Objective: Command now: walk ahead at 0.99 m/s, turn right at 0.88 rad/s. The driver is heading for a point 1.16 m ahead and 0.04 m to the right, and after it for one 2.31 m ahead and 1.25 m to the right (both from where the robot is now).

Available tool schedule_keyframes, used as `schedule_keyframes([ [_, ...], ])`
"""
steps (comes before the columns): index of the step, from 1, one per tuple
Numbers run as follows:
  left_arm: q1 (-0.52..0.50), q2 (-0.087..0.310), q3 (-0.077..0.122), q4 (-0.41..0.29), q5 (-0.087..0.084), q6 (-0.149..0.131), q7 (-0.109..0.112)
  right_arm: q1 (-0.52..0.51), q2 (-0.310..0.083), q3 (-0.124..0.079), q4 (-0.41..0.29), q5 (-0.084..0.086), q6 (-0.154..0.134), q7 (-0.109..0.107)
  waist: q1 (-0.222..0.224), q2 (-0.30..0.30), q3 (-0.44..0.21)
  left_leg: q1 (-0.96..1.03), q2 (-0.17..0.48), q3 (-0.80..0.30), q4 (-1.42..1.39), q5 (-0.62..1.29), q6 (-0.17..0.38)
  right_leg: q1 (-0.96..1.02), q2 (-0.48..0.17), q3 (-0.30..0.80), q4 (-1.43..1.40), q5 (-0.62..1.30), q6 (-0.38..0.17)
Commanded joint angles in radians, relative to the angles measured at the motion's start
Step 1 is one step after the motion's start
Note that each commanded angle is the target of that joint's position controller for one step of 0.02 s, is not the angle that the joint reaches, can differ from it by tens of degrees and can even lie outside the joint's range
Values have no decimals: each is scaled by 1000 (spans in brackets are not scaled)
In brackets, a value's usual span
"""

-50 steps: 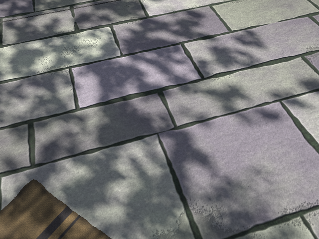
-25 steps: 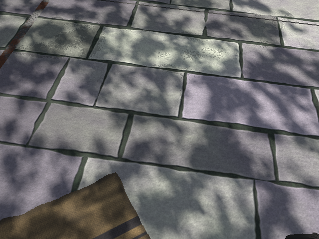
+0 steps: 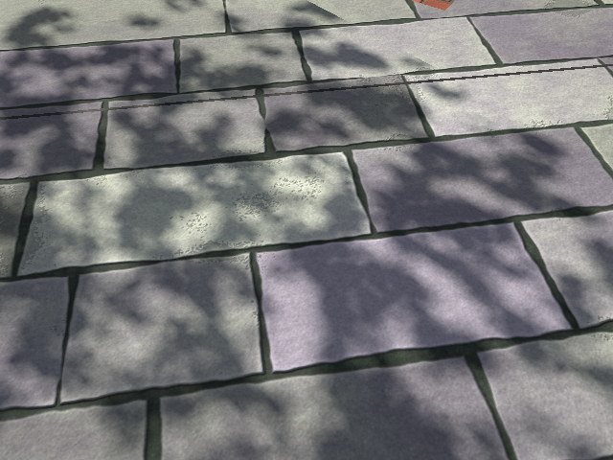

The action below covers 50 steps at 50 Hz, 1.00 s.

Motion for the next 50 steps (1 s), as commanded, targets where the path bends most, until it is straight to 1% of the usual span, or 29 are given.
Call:
schedule_keyframes([
  [1, 249, 238, 69, 47, 28, 14, 29, -186, -38, 20, -317, -1, -80, 32, -2, -183, -167, -951, -64, -360, 665, -156, 1, 732, -334, 983, -398, -43, -325],
  [2, 244, 159, 59, 39, 43, 8, 40, -210, -123, 11, -296, -10, -100, 36, -21, 40, -59, -956, -1, -375, 542, -91, 12, 604, -355, 1042, -556, -256, -262],
  [3, 201, 127, 48, 44, 44, -1, 43, -251, -153, 2, -288, -19, -96, 37, -65, 155, 18, -900, 39, -369, 442, -40, 5, 453, -320, 952, -571, -264, -200],
  [4, 189, 141, 46, 42, 37, -21, 47, -255, -142, 11, -291, -40, -80, 34, -101, 159, 57, -853, 58, -368, 375, -36, -12, 342, -290, 898, -557, -144, -188],
  [6, 172, 134, 36, 37, 21, -59, 54, -286, -126, 25, -298, -49, -31, 36, -130, 195, 105, -740, 117, -342, 210, -10, -55, 127, -199, 738, -580, -49, -151],
  [8, 184, 162, 45, 28, 19, -83, 53, -382, -118, 35, -341, -39, -20, 47, -99, 172, 120, -662, 136, -281, -22, 105, -77, 45, -135, 611, -607, 128, -128],
  [10, 229, 139, 45, 46, 8, -89, 46, -474, -74, 55, -372, -14, -24, 58, -37, 110, 105, -570, 123, -235, -282, 311, -57, 71, -76, 487, -583, 342, -65],
  [12, 300, 131, 45, 69, -7, -94, 34, -524, -44, 64, -385, 1, -27, 63, 31, 61, 57, -500, 77, -187, -436, 474, -18, 180, -89, 460, -591, 521, -18],
  [15, 321, 149, 47, 85, 9, -96, 35, -538, -87, 46, -392, 3, -34, 54, 51, -6, 11, -499, 27, -178, -570, 466, 36, 426, -141, 442, -511, 805, 18],
  [17, 304, 205, 57, 84, 26, -99, 44, -411, -163, 11, -357, 5, -42, 42, -19, -58, -87, -398, -32, -168, -597, 346, 76, 576, -186, 422, -343, 1096, 58],
  [18, 275, 234, 64, 82, 42, -94, 49, -260, -208, -13, -311, 15, -44, 32, -103, -85, -166, -280, -49, -170, -586, 263, 99, 602, -199, 404, -184, 1187, 73],
  [19, 200, 232, 65, 68, 57, -86, 52, -40, -241, -34, -244, 20, -38, 19, -235, -84, -234, -85, -25, -170, -591, 216, 119, 513, -176, 354, 56, 1137, 85],
  [20, 143, 158, 48, 44, 68, -89, 55, 185, -293, -56, -188, 6, -31, 3, -330, -9, -318, 141, 99, -314, -511, -26, 152, 302, -119, 300, 443, 822, 94],
  [21, 302, 3, 9, -4, -2, -104, 30, 140, -365, -75, -168, -17, -30, 19, -148, 444, -406, 380, 351, -1017, -736, -213, 328, -104, 87, 289, 790, -62, 172],
  [22, 247, 69, -2, 2, 27, -107, 40, 12, -282, -74, -192, -5, -22, 44, -149, 251, -279, 325, 324, -1153, -850, -345, 360, -300, -14, 298, 799, -40, 140],
  [24, 42, 100, -6, -52, 56, -113, 34, -52, -165, -53, -176, 9, -29, 58, -132, -6, -94, 50, 245, -893, -857, -165, 316, -272, -113, 292, 643, 77, 145],
  [26, -22, 65, -22, -110, 91, -95, 21, 3, -130, -37, -116, 13, -37, 48, -85, 11, -21, -120, 153, -768, -879, -53, 285, -219, -148, 282, 519, 50, 178],
  [28, -27, 48, -39, -141, 99, -78, 12, 36, -157, -44, -92, 27, -47, 42, -58, 65, 11, -186, 129, -738, -914, -5, 302, -233, -173, 263, 410, 8, 211],
  [32, -246, 40, -75, -242, 64, -80, -9, 21, -200, -65, -117, 28, -53, 40, -89, 87, 84, -422, 62, -626, -1018, 129, 273, -52, -164, 186, 3, 235, 267],
  [37, -274, 76, -64, -256, 48, -84, 12, 93, -234, -82, -103, 51, -47, 48, -127, 91, 6, -256, 79, -619, -890, 519, 196, 146, -107, 176, -197, 367, 246],
  [39, -112, 124, -37, -212, 51, -93, 35, 100, -269, -90, -95, 44, -42, 45, -50, 69, -125, -206, 44, -581, -601, 775, 155, 362, -63, 161, -240, 231, 218],
  [40, 50, 161, -17, -177, 56, -99, 53, 66, -278, -94, -108, 45, -47, 51, 36, 64, -211, -327, 3, -563, -370, 693, 136, 584, -132, 214, -222, 179, 195],
  [41, 268, 244, 16, -158, 77, -99, 77, 34, -192, -72, -144, 46, -60, 49, 119, -34, -360, -468, -41, -490, -62, 362, 135, 805, -379, 454, -242, -171, 155],
  [42, 257, 301, 31, -147, 90, -90, 76, 122, -84, -39, -194, 82, -56, 43, 32, -305, -498, -713, -114, -382, 225, -156, 110, 961, -621, 973, -411, -403, 40],
  [43, 187, 229, 36, -144, 75, -78, 71, 81, -142, -39, -170, 51, -38, 36, 18, -194, -361, -848, -20, -352, 298, -62, 125, 843, -571, 1011, -461, -514, 12],
  [44, 133, 126, 14, -143, 68, -82, 65, -20, -155, -41, -168, 26, -31, 43, 24, -72, -206, -869, 16, -340, 266, 14, 125, 710, -501, 830, -458, -389, 29],
  [45, 126, 82, 4, -117, 70, -87, 56, -82, -139, -38, -180, 15, -29, 54, 10, 1, -106, -844, 36, -342, 216, 37, 120, 579, -454, 691, -474, -182, 36],
  [48, 175, 49, -3, -34, 54, -114, 47, -147, -82, -22, -227, -7, -3, 81, -58, -59, -12, -814, 63, -369, 115, -3, 101, 426, -382, 500, -523, 76, 57],
  [50, 177, 42, -6, -5, 34, -129, 41, -223, -78, -15, -270, -15, 6, 82, -83, -44, 44, -866, 55, -358, 23, -2, 79, 415, -388, 390, -538, 459, 61],
])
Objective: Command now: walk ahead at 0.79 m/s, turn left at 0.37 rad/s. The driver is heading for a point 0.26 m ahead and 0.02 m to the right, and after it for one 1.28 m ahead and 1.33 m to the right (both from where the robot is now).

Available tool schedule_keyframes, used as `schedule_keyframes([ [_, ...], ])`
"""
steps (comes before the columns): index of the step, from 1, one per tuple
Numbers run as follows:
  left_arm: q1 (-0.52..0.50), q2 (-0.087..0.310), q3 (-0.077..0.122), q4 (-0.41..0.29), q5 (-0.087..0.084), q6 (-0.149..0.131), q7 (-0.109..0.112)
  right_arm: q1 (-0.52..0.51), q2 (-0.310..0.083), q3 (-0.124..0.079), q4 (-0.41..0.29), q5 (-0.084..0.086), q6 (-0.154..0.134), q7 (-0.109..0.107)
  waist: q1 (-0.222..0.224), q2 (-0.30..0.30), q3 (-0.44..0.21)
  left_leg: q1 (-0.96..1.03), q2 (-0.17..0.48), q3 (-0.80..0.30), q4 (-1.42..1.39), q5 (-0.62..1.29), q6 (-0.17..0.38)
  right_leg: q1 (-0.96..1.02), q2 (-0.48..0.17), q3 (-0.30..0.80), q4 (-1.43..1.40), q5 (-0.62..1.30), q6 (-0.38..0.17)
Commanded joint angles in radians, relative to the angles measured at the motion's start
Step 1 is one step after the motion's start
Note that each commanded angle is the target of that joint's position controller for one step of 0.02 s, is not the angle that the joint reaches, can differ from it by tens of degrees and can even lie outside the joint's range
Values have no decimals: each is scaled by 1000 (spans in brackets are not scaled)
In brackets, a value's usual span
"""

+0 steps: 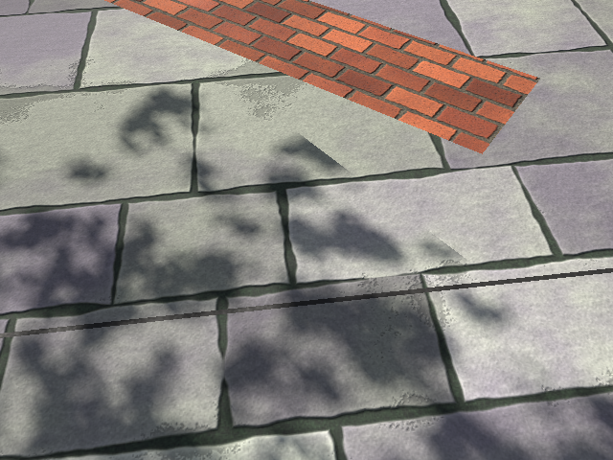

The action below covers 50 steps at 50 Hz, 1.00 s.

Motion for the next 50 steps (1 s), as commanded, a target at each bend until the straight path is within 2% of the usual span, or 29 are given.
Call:
schedule_keyframes([
  [1, -2, 38, -1, -15, -22, -34, -10, -80, 49, 33, -131, -19, -5, 14, -49, -123, 119, -227, 53, -54, -177, 46, -26, 83, -257, 197, -221, 576, -169],
  [3, -51, 61, 2, -4, -37, -34, -19, -107, 68, 58, -145, -13, -29, 35, -70, -132, 94, 92, 12, 51, -522, 271, -33, -96, -133, 37, -231, 676, -121],
  [4, -5, 89, 9, 19, -49, -33, -24, -96, 67, 59, -128, -6, -35, 43, -59, -140, 60, 268, -34, 106, -555, 380, -37, -157, -128, 56, -237, 676, -125],
  [5, 9, 129, 18, 30, -54, -31, -28, -56, 46, 53, -112, -3, -33, 39, -83, -151, 39, 371, -51, 100, -579, 426, -33, -157, -136, 78, -207, 706, -125],
  [7, 18, 170, 26, 41, -66, -24, -23, 107, -24, 31, -39, -31, -34, 16, -165, -90, -37, 572, -52, 74, -649, 494, -8, -118, -105, 79, 35, 807, -85],
  [8, 43, 169, 25, 46, -72, -19, -16, 173, -62, 22, -22, -55, -42, 1, -200, -73, -72, 679, 20, 32, -677, 594, -1, -160, -65, 89, 224, 672, -64],
  [9, 97, 89, 8, 28, -72, -5, -11, 212, -142, 12, -31, -72, -52, -15, -182, 75, -166, 817, 282, -153, -614, 1128, 29, -261, 34, 34, 561, 37, -32],
  [10, 282, 28, -3, 17, -122, 25, 21, 226, -191, -4, -71, -47, -48, -17, -121, 255, -484, 1021, 591, -430, -540, 1590, 178, -342, 105, 122, 995, -401, -27],
  [11, 229, 129, 22, 29, -83, 48, 34, 163, -147, -6, -97, 12, -27, -25, -129, 83, -500, 911, 505, -337, -569, 1459, 161, -349, 55, 173, 1004, -311, -39],
  [12, 180, 120, 25, 18, -70, 57, 29, 68, -82, 14, -104, 21, -22, -32, -87, 78, -341, 785, 452, -249, -635, 1236, 135, -408, 14, 147, 949, -256, -33],
  [13, 146, 104, 25, 18, -48, 69, 21, 16, -27, 29, -99, 17, -18, -40, -62, 54, -209, 667, 393, -187, -691, 1064, 105, -436, -24, 117, 885, -220, -23],
  [14, 132, 88, 27, 19, -33, 87, 10, -5, -5, 36, -92, 17, -17, -52, -41, 85, -120, 568, 361, -129, -745, 999, 100, -432, -37, 107, 854, -197, -11],
  [15, 146, 66, 29, 19, -21, 108, 0, 2, -4, 36, -84, 17, -15, -60, -22, 91, -83, 473, 351, -79, -784, 974, 105, -380, -37, 92, 851, -176, 0],
  [18, 112, 15, 31, -24, -21, 141, -10, -47, -15, 24, -83, 18, -24, -66, 30, 66, -78, 369, 362, 12, -853, 828, 135, -356, -47, 70, 798, -113, 7],
  [21, 31, -9, 24, -83, -21, 157, -31, -113, 3, 23, -84, 17, -28, -65, 54, 105, -46, 284, 322, 149, -869, 639, 80, -278, -82, 52, 553, 72, -17],
  [23, -13, 0, 26, -106, -24, 163, -47, -121, -9, 12, -83, 18, -27, -61, 45, 119, -43, 260, 315, 203, -849, 500, 47, -200, -68, 20, 426, 151, -31],
  [26, -74, 34, 38, -146, -22, 169, -52, -83, -45, -10, -77, 26, -8, -50, 18, 87, -28, 286, 363, 212, -768, 357, 15, -160, -39, -26, 322, 88, -53],
  [27, -101, 41, 42, -163, -23, 171, -52, -65, -63, -17, -79, 23, -1, -43, 5, 83, -35, 283, 388, 202, -757, 194, -5, -137, -29, -46, 304, 54, -71],
  [28, -105, 65, 52, -172, -18, 174, -54, -38, -80, -25, -78, 17, 10, -41, 0, 64, -43, 267, 384, 196, -734, -122, -26, -100, -24, -48, 290, -43, -97],
  [29, -34, 96, 67, -145, -11, 169, -55, -20, -66, -23, -81, -2, 26, -38, 16, -13, -47, 201, 353, 204, -626, -387, -44, -10, -11, -22, 271, -153, -127],
  [30, 106, 172, 90, -98, -9, 157, -39, -41, 4, -3, -106, -17, 46, -27, 72, -298, -7, 65, 220, 308, -246, -504, -88, 37, -124, 251, 48, -446, -207],
  [31, 119, 269, 102, -138, -26, 146, -34, -117, 49, 18, -198, -28, 55, -18, 91, -452, 51, -323, 10, 167, 8, -486, -130, 130, -293, 865, -253, -855, -358],
  [32, 82, 231, 95, -157, -31, 152, -25, -198, -13, 4, -220, -37, 43, -21, 111, -284, 104, -397, 44, 17, 68, -327, -123, 88, -342, 943, -356, -895, -365],
  [34, -3, 194, 81, -168, -25, 147, -12, -148, -66, -11, -181, -14, 11, -18, 24, -202, 92, -276, 92, -28, -33, -86, -117, 4, -256, 728, -281, -628, -300],
  [35, -34, 184, 79, -181, -28, 137, -10, -108, -62, -10, -153, -22, 5, -19, 4, -173, 60, -197, 100, -17, -90, -23, -122, -10, -201, 626, -262, -484, -264],
  [37, -32, 154, 69, -180, -34, 113, -17, -90, -39, -3, -130, -23, 14, -16, -3, -129, 18, -107, 87, 1, -138, 63, -133, -20, -127, 521, -241, -314, -252],
  [40, 37, 158, 73, -161, -39, 94, -27, -146, -20, 4, -139, -13, 29, -16, 22, -83, 33, -147, 68, 3, -251, 110, -159, 32, -99, 515, -233, -242, -275],
  [45, 99, 172, 77, -152, -34, 78, -21, -274, -19, 13, -178, -1, 23, -16, 72, -122, 62, -170, 39, -17, -444, 175, -194, 72, -92, 570, -215, -179, -286],
  [50, 78, 189, 80, -156, -34, 63, -24, -360, -38, 16, -227, 16, 3, -15, 88, -149, 84, -28, 11, -42, -611, 172, -169, 40, -91, 644, -174, -127, -275],
])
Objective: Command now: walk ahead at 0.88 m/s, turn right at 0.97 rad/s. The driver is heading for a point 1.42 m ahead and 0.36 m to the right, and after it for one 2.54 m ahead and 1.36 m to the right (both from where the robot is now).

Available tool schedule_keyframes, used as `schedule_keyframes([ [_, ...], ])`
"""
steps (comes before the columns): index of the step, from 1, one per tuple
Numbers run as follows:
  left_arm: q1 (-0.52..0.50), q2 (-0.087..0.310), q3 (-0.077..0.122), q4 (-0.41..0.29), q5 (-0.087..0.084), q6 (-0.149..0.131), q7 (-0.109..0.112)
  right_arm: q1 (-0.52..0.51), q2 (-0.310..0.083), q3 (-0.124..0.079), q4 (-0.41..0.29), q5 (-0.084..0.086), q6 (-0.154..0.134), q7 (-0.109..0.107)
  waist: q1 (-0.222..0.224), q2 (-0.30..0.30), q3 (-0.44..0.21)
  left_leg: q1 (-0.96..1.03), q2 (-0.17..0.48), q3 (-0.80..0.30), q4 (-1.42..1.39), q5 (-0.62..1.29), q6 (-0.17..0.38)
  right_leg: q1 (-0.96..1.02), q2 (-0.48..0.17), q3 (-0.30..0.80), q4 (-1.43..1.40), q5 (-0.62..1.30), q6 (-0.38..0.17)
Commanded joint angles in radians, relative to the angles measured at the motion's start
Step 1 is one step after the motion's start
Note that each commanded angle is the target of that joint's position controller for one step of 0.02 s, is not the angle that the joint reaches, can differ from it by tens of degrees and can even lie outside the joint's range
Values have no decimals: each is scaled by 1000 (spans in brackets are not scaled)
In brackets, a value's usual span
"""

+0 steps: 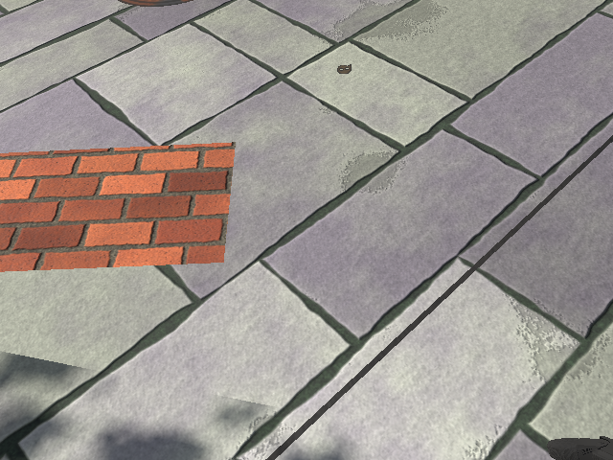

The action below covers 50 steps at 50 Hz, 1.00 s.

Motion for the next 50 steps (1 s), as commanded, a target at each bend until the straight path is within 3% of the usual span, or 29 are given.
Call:
schedule_keyframes([
  [1, -73, 186, 49, -76, -2, -26, 4, -163, -88, -14, -128, 15, -36, -4, -23, -132, 92, 71, -25, -3, -100, 4, 22, -88, -239, 316, -120, -73, -128],
  [3, -139, 197, 48, -81, -2, -32, 2, -13, -119, -27, -99, 20, -49, -18, -115, -128, 51, 366, -44, 22, -160, -34, 48, -204, -220, 305, -41, 90, -88],
  [4, -161, 184, 41, -78, -6, -43, -2, 160, -168, -48, -57, 9, -60, -33, -209, -64, -26, 617, -26, 10, -167, -67, 71, -298, -157, 240, 154, 217, -51],
  [5, -174, 123, 21, -89, -14, -55, -6, 371, -261, -76, -31, -14, -66, -55, -302, 103, -171, 860, 153, -155, -219, -351, 100, -407, -54, 80, 495, 181, -15],
  [6, -145, 39, -4, -141, -47, -55, -2, 397, -340, -89, -32, -37, -60, -60, -252, 391, -252, 1000, 381, -667, -423, -774, 157, -677, 57, -56, 765, -247, 21],
  [7, -139, 84, -13, -108, -24, -33, 16, 267, -255, -77, -52, -36, -56, -53, -187, 262, -138, 861, 407, -726, -425, -769, 174, -752, -62, -114, 905, -132, 14],
  [8, -192, 126, -4, -93, 6, -22, 9, 229, -163, -55, -67, -26, -51, -50, -188, 106, -73, 764, 367, -573, -391, -653, 166, -738, -109, -140, 921, -44, 13],
  [9, -224, 124, -3, -91, 21, -15, -9, 230, -124, -43, -49, -26, -51, -47, -179, 25, -20, 688, 318, -408, -394, -484, 160, -718, -149, -155, 900, 8, 21],
  [11, -262, 93, -12, -98, 33, 3, -44, 280, -98, -30, 0, -19, -63, -47, -171, 67, 48, 628, 243, -203, -432, -295, 142, -733, -200, -179, 896, 52, 32],
  [14, -334, 58, -29, -133, 24, 24, -65, 337, -63, -22, 53, 2, -89, -26, -160, 79, 86, 617, 229, -40, -450, -39, 125, -809, -224, -203, 944, 118, 34],
  [21, -585, 29, -67, -217, 24, 26, -92, 401, -72, -15, 143, -4, -115, -29, -146, 19, 220, 547, 155, 318, -527, 533, 73, -709, -187, -420, 585, 260, 0],
  [22, -594, 19, -75, -214, 23, 22, -93, 415, -87, -15, 149, -7, -114, -34, -142, 19, 207, 540, 147, 345, -514, 740, 66, -605, -145, -462, 499, 253, -27],
  [23, -556, 18, -75, -190, 16, 24, -91, 432, -103, -16, 152, -5, -115, -43, -128, 49, 135, 559, 153, 355, -462, 1081, 64, -473, -83, -489, 487, 257, -46],
  [25, -403, 62, -61, -146, 32, 18, -71, 425, -203, -33, 161, -4, -97, -62, -4, 110, 78, 590, 232, 333, -227, 1389, 76, -294, -35, -472, 425, 145, -84],
  [27, 15, 152, -11, 7, 34, 6, -29, 320, -213, -31, 134, -3, -73, -59, 189, 116, -83, 434, 225, 314, 244, 1180, 139, 181, -46, -329, 244, 168, -145],
  [28, 13, 229, 20, 33, 38, 11, -3, 345, -123, -16, 125, -12, -70, -41, 105, -57, -114, 174, 83, 294, 657, 69, 152, 400, -201, -133, 253, 63, -152],
  [29, -67, 301, 31, -28, 46, 10, 6, 477, -51, 7, 51, 39, -74, -38, -29, -236, -321, -119, -2, 150, 1005, -376, 139, 642, -521, 394, 179, 156, -275],
  [30, -21, 250, 34, -25, 31, 14, 16, 325, -139, -8, 32, 42, -87, -40, 60, -32, -320, -190, -2, 35, 1005, -236, 158, 561, -483, 398, 25, 66, -254],
  [31, -60, 216, 26, 11, 34, 0, 29, 299, -111, -2, 34, 54, -90, -35, 9, -4, -112, -227, 23, 30, 935, -181, 160, 377, -475, 275, -46, 46, -229],
  [32, -97, 154, 11, 25, 42, -20, 31, 305, -95, 3, 60, 44, -84, -29, -44, 76, 15, -177, 64, 21, 835, -157, 161, 182, -446, 176, -93, 81, -188],
  [34, -144, 76, -17, 44, 35, -59, 34, 370, -48, 8, 117, 15, -36, -9, -133, 72, 107, -40, 108, -13, 721, -126, 152, -50, -369, -24, -151, 182, -109],
  [35, -150, 62, -23, 53, 23, -73, 31, 391, -27, 10, 127, 10, -18, 4, -158, 15, 102, -19, 117, -13, 674, -119, 144, -92, -352, -81, -186, 159, -85],
  [39, -127, 45, -29, 87, 9, -115, 3, 180, 0, 14, 72, 28, -6, 24, -128, -61, 191, -92, 101, 68, 440, 106, 153, -143, -241, -355, -279, 462, 32],
  [42, -101, 42, -40, 106, 0, -126, 9, 68, 12, 26, 45, 32, -25, 38, -105, -49, 186, -36, 45, 195, 219, 280, 186, -87, -210, -485, -291, 751, 82],
  [45, -69, 100, -37, 119, -3, -126, 43, 60, -13, 27, 45, 23, -31, 51, -127, -87, 119, 68, -49, 282, 63, 343, 227, 91, -263, -523, -199, 1221, 126],
  [47, -105, 162, -20, 101, 10, -98, 76, 208, -78, 6, 88, 20, -20, 46, -222, -145, 15, 230, -123, 303, 56, 233, 250, 173, -306, -521, 20, 1508, 146],
  [48, -155, 189, -10, 82, 20, -78, 85, 375, -126, -15, 134, 16, -13, 40, -315, -154, -57, 399, -151, 285, 72, 156, 274, 138, -326, -509, 237, 1567, 144],
  [49, -244, 212, -1, 54, 32, -60, 86, 611, -177, -44, 200, 13, -8, 26, -437, -139, -121, 615, -125, 194, 45, 70, 331, 9, -332, -482, 571, 1471, 134],
  [50, -297, 170, -3, 57, 31, -50, 64, 692, -210, -70, 230, 33, -7, 8, -474, 11, -89, 728, -70, 102, -65, 49, 394, -172, -169, -498, 1057, 658, 120],
])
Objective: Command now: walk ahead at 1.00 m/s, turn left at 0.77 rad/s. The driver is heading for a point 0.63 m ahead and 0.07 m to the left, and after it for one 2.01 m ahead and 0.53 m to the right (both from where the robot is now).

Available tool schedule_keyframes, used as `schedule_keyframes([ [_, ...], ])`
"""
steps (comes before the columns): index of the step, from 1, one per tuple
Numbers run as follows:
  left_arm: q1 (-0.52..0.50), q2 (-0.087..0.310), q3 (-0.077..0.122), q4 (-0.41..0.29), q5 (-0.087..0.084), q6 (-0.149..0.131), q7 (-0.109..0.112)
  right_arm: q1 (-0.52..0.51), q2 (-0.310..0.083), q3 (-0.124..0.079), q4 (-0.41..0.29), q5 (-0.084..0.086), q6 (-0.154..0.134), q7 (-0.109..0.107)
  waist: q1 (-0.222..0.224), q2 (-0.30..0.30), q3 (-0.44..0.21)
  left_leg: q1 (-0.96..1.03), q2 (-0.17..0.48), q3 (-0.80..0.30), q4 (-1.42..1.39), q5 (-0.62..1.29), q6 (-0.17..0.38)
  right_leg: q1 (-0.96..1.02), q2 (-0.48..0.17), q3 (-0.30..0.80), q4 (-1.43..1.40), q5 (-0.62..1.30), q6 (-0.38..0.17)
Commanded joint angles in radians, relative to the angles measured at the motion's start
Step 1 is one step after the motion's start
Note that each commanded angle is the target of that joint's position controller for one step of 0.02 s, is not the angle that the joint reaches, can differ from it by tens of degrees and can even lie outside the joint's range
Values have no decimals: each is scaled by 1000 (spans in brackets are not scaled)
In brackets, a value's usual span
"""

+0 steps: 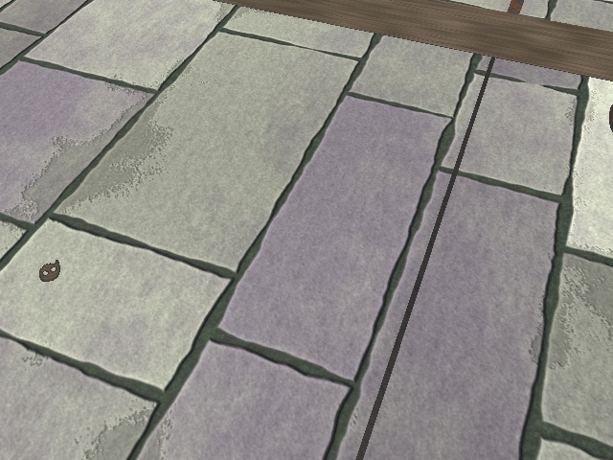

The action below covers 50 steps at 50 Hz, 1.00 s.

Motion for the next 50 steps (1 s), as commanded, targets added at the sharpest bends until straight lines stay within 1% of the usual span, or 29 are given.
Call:
schedule_keyframes([
  [1, -272, 35, 4, -206, 31, -23, -17, 485, -263, -103, 128, 4, 28, -38, -177, 229, -102, 800, 105, -394, 79, 140, 176, -915, 38, 149, 1167, -171, 27],
  [2, -185, 37, -16, -297, 2, -47, -27, 392, -294, -107, 73, -12, 29, -44, -94, 213, -290, 926, 273, -844, -190, -221, 335, -1110, 14, 354, 1214, -171, 27],
  [3, -231, 100, -21, -296, 21, -69, -34, 332, -222, -102, 32, -15, 29, -52, -91, 6, -196, 787, 308, -972, -405, -519, 285, -1128, -48, 393, 1075, -65, -3],
  [4, -257, 132, -11, -282, 23, -68, -39, 279, -162, -87, 38, -15, 26, -52, -33, -141, -50, 573, 276, -889, -450, -545, 214, -1072, -100, 375, 954, 6, -5],
  [6, -254, 117, -24, -289, 53, -26, -38, 240, -155, -78, 30, -8, -7, -59, 41, -168, 43, 307, 196, -759, -461, -384, 184, -956, -158, 368, 794, 7, 34],
  [8, -299, 99, -36, -314, 53, 13, -45, 220, -160, -74, 24, -1, -38, -55, 59, -147, 83, 102, 106, -610, -499, -280, 161, -834, -193, 318, 590, 39, 69],
  [11, -454, 66, -54, -378, 21, 13, -62, 244, -169, -86, 23, 9, -55, -53, -5, -70, 84, 70, 25, -476, -495, -28, 108, -722, -187, 260, 239, 306, 79],
  [13, -501, 40, -62, -385, 4, 7, -68, 299, -165, -89, 37, 24, -59, -44, -69, -34, 40, 171, 29, -446, -490, 138, 62, -655, -150, 221, 73, 482, 52],
  [16, -540, 65, -50, -390, 7, -4, -63, 349, -165, -91, 59, 13, -63, -47, -114, 4, 9, 414, 86, -446, -441, 351, 27, -666, -119, 216, -65, 510, 8],
  [18, -448, 121, -22, -365, 12, -12, -51, 340, -206, -98, 63, 0, -65, -60, -63, 36, -73, 555, 121, -444, -280, 662, -11, -573, -60, 212, -103, 381, -26],
  [19, -305, 165, 1, -325, 3, -17, -41, 320, -239, -103, 62, -14, -64, -63, 14, 48, -161, 586, 129, -434, -115, 771, -30, -446, -36, 217, -90, 277, -45],
  [20, -101, 200, 21, -270, -3, -17, -26, 255, -245, -103, 50, -25, -63, -63, 140, 46, -246, 493, 104, -405, 117, 710, -46, -238, -73, 228, -79, 228, -61],
  [21, 124, 258, 44, -223, 19, -17, -6, 226, -160, -82, 28, -35, -68, -68, 227, -29, -356, 338, 60, -338, 460, 463, -56, -25, -228, 383, -29, 9, -85],
  [22, 92, 364, 71, -193, 54, -18, -18, 438, 6, -41, -5, 31, -70, -54, 54, -450, -466, -36, -131, -271, 834, -411, -132, 235, -523, 1028, -200, 80, -276],
  [23, 41, 266, 67, -203, 20, -11, -37, 344, -84, -39, 16, -3, -66, -68, 97, -244, -392, -179, -74, -301, 874, -397, -111, 196, -469, 1114, -250, 144, -295],
  [24, -50, 191, 52, -203, 6, -18, -42, 187, -104, -42, -16, -9, -67, -66, 88, -127, -225, -204, -16, -294, 820, -297, -123, 48, -410, 886, -233, 401, -279],
  [25, -66, 142, 41, -181, -1, -19, -50, 104, -106, -37, -40, -25, -69, -63, 78, -42, -160, -181, 10, -258, 761, -283, -138, -66, -364, 754, -218, 670, -264],
  [27, 3, 81, 22, -114, -27, -23, -47, 42, -72, -24, -88, -53, -53, -54, 49, -86, -94, -179, 45, -229, 636, -322, -171, -160, -278, 619, -235, 935, -232],
  [31, -61, 174, 50, -102, -20, -11, -39, 9, -31, 10, -147, -36, -31, -40, -38, -109, -90, 7, 20, -171, 252, -247, -221, -396, -183, 516, -277, 1076, -212],
  [34, -70, 189, 70, -113, -25, 16, -45, -42, -39, 21, -159, -11, -16, -49, -25, -168, -115, 256, -41, -143, 13, 34, -212, -530, -95, 479, -252, 884, -122],
  [38, -50, 184, 87, -137, -45, 36, -37, 31, -108, -2, -133, -35, -27, -86, -54, -91, -119, 452, 24, -226, -164, 212, -177, -547, -42, 566, -18, 619, -37],
  [39, -24, 158, 84, -157, -54, 34, -38, 96, -154, -13, -131, -48, -40, -96, -66, -1, -176, 578, 176, -329, -157, 478, -143, -606, 6, 527, 179, 370, -11],
  [40, 83, 92, 73, -174, -62, 43, -27, 160, -187, -15, -148, -52, -37, -97, -33, 160, -307, 705, 487, -523, -75, 980, -59, -681, 86, 410, 474, -340, -7],
  [41, 214, 118, 79, -161, -46, 65, -9, 192, -136, -10, -155, -20, -22, -82, 14, 151, -414, 730, 596, -605, -24, 1160, 8, -695, 57, 371, 622, -448, -12],
  [42, 210, 140, 81, -152, -29, 88, -1, 107, -129, -24, -172, -2, -14, -86, 23, 164, -416, 674, 580, -639, -101, 850, 66, -748, 17, 326, 735, -334, 5],
  [43, 116, 156, 85, -157, -4, 109, -8, 25, -66, -12, -201, 1, -7, -95, 19, 105, -317, 552, 491, -566, -188, 516, 62, -779, -23, 303, 741, -235, 23],
  [44, 30, 164, 94, -173, 0, 124, -23, -24, -25, 3, -202, -9, 1, -103, 27, 89, -212, 452, 405, -455, -244, 386, 31, -777, -43, 300, 715, -175, 45],
  [46, -11, 130, 90, -195, -10, 149, -44, -26, -53, -9, -180, -20, 5, -113, 45, 101, -131, 334, 361, -310, -281, 428, 26, -733, -63, 288, 689, -131, 68],
  [50, -94, 82, 76, -251, -17, 166, -63, 6, -66, -26, -157, -28, -2, -106, 47, 105, -149, 328, 369, -192, -291, 362, 17, -706, -91, 265, 520, -66, 54],
])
